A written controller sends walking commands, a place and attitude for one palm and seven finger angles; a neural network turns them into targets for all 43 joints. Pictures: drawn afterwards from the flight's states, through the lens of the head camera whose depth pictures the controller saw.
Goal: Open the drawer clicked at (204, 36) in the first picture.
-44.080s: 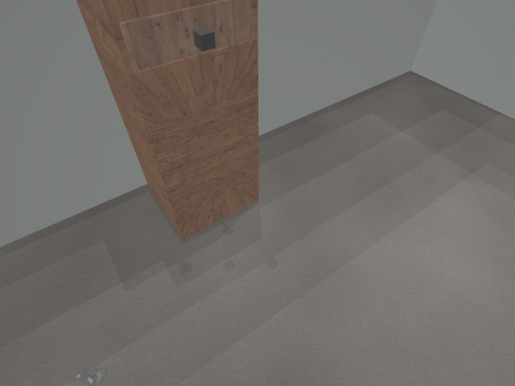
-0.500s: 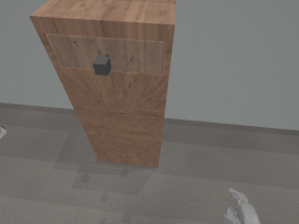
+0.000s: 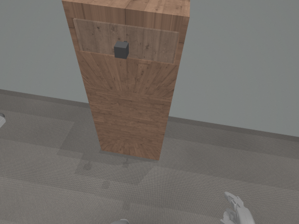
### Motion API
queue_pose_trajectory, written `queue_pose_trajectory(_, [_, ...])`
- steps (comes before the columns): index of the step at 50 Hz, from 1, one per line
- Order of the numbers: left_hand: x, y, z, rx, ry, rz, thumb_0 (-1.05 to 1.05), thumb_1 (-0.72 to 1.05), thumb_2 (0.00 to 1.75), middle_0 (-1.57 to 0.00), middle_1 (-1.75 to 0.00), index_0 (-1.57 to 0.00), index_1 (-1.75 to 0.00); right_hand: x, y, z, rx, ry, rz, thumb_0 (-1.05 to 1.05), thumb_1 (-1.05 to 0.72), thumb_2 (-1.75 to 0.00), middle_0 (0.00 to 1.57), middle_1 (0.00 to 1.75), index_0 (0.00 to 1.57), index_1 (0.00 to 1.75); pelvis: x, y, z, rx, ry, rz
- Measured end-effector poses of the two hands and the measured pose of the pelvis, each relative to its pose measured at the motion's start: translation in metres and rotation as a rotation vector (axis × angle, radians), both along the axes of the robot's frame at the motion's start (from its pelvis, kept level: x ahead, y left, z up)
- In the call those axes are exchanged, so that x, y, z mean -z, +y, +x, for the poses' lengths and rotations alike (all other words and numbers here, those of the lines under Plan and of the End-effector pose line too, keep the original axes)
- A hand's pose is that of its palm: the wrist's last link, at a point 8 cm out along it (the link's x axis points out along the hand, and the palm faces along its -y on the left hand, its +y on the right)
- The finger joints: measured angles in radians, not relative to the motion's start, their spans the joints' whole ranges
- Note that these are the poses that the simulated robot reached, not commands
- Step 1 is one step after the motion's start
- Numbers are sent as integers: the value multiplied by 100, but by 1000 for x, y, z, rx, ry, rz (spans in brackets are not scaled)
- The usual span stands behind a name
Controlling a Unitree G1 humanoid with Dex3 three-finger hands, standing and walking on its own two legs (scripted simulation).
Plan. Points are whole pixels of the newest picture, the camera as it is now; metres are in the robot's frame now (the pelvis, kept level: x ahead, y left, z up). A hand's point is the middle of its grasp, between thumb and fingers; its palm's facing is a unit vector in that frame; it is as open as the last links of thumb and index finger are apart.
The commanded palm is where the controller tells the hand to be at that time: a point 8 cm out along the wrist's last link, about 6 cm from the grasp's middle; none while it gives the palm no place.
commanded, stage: step back with the hand held close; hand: left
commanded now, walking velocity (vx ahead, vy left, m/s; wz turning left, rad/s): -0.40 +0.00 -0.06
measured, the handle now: (123, 47) +0.67 +0.13 +0.13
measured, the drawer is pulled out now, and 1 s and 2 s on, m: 0.00 0.00 0.00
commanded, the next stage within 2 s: stop stepping back and stand still in 0.44 s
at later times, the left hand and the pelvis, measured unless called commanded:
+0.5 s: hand out of the picture +0.09 +0.21 +0.30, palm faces +0.44 -0.74 -0.50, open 7.4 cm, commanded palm +0.03 +0.28 +0.32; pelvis -0.10 +0.01 +0.01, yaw -1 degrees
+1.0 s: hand out of the picture -0.05 +0.22 +0.34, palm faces +0.60 -0.74 -0.31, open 7.4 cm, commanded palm -0.09 +0.27 +0.32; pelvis -0.22 -0.01 +0.01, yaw +0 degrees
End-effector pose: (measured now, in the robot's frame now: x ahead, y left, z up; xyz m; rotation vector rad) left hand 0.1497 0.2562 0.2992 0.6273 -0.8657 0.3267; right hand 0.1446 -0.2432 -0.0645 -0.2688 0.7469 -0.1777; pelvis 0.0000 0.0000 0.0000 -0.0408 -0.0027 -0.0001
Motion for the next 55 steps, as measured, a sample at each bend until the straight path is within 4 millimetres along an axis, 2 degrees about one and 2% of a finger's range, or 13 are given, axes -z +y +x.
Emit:
queue_pose_trajectory(5, [-25,4,-30,-25,-120,107,1,88,90,-21,-30,-22,-30,5,2,-25,28,5,-8,1,-91,-89,20,30,20,30,0,4,-18,-16,-5,-35])
queue_pose_trajectory(9, [-41,19,-44,-97,-166,82,0,88,90,-21,-30,-22,-30,10,11,-39,26,-4,61,1,-91,-90,20,30,20,30,-3,-1,-32,-3,5,-32])
queue_pose_trajectory(12, [-34,24,-46,-125,-115,23,0,88,90,-21,-30,-21,-30,15,14,-46,5,-33,112,1,-91,-90,20,30,20,30,2,-7,-48,17,26,-6])
queue_pose_trajectory(15, [-14,14,-45,-82,-8,-29,0,89,90,-20,-30,-21,-30,19,14,-57,-12,-22,131,1,-91,-89,20,30,20,30,0,-8,-67,28,23,-9])
queue_pose_trajectory(19, [-2,-1,-56,-6,110,6,1,88,90,-21,-30,-21,-30,4,9,-78,4,21,96,1,-91,-89,20,30,20,30,-11,-6,-77,33,37,27])
queue_pose_trajectory(23, [-7,-7,-80,55,77,106,1,88,90,-21,-30,-21,-30,-9,2,-88,13,3,-5,1,-91,-89,20,31,20,30,-9,2,-89,26,59,8])
queue_pose_trajectory(28, [-24,-2,-108,75,-42,180,1,88,90,-22,-30,-22,-30,-14,4,-105,9,-17,-26,1,-91,-90,20,30,20,30,-12,7,-127,34,42,5])
queue_pose_trajectory(33, [-37,6,-136,21,-30,160,0,88,90,-21,-30,-22,-30,-21,14,-139,25,-81,50,1,-91,-89,20,30,20,30,-17,5,-158,50,17,-19])
queue_pose_trajectory(37, [-32,0,-165,-14,16,124,0,88,90,-21,-30,-21,-30,-16,15,-172,37,-102,97,1,-91,-89,20,30,20,30,-12,-4,-179,50,15,16])
queue_pose_trajectory(41, [-27,-10,-196,-25,45,87,0,88,90,-21,-30,-21,-30,-3,7,-206,25,-37,98,1,-90,-89,20,30,20,30,-12,-10,-202,46,2,31])
queue_pose_trajectory(46, [-42,-10,-232,-39,-61,66,0,88,90,-22,-30,-22,-30,0,-11,-247,47,46,46,1,-90,-89,20,31,20,30,-19,-13,-212,38,10,52])
queue_pose_trajectory(50, [-42,5,-238,-63,-125,8,0,88,90,-21,-30,-22,-30,4,-24,-262,66,53,-13,1,-91,-89,20,30,20,30,-14,-8,-219,9,24,38])
queue_pose_trajectory(55, [-18,23,-223,-99,-29,-76,0,88,90,-21,-30,-21,-30,7,-21,-266,87,24,-10,1,-91,-90,20,30,20,30,-8,-1,-232,-6,13,41])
